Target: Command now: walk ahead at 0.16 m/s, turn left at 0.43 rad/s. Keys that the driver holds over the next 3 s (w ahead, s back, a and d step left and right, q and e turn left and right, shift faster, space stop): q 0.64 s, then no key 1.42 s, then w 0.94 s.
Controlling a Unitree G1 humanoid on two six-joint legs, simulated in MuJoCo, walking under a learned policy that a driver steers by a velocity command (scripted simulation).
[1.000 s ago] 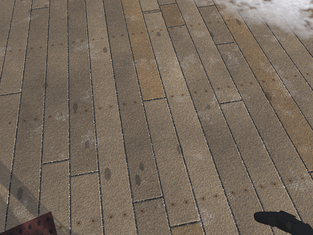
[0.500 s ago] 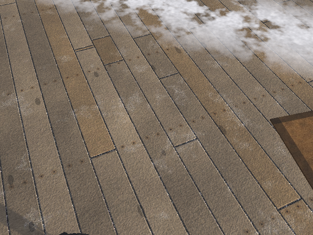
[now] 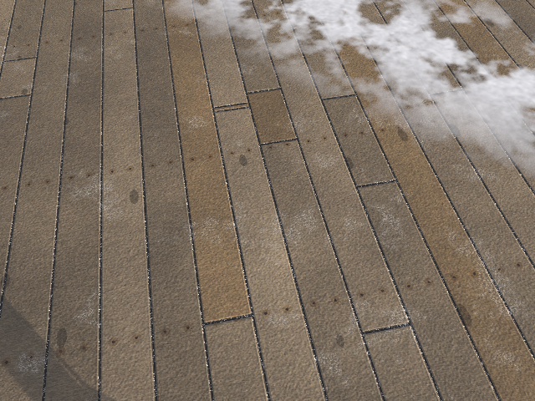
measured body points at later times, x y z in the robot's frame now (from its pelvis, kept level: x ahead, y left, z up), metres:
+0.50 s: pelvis +0.07 +0.00 +0.00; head +0.10 +0.01 +0.45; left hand +0.12 +0.28 -0.13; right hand +0.22 -0.26 -0.12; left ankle +0.13 +0.07 -0.74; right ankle +0.12 -0.15 -0.70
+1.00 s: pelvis +0.07 -0.03 +0.00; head +0.09 -0.03 +0.45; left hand +0.02 +0.24 -0.12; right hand +0.29 -0.21 -0.13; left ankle -0.01 +0.06 -0.74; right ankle +0.11 -0.13 -0.74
